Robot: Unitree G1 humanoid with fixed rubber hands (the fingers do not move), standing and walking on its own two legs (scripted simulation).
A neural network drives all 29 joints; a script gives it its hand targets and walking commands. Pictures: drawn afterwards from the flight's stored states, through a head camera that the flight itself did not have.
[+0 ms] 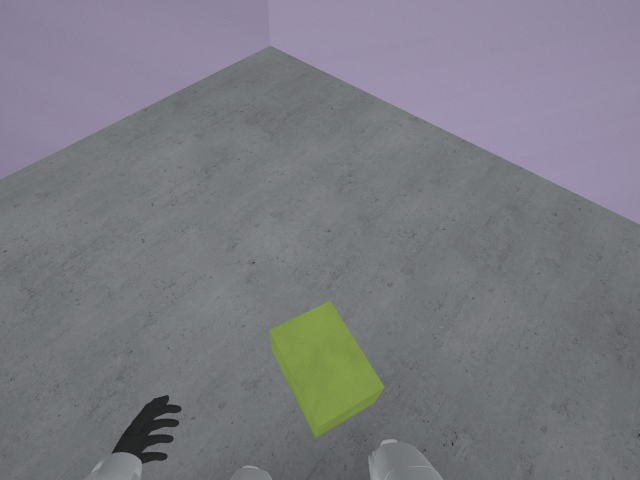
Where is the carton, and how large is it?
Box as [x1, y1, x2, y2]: [270, 301, 384, 438]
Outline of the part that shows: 330,301 270,329 272,351 315,438 373,403 384,387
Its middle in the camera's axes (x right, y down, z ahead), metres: +0.00 +0.38 +1.15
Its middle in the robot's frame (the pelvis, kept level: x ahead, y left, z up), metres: +0.47 -0.04 -0.67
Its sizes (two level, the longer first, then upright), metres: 0.296 0.206 0.166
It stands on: the floor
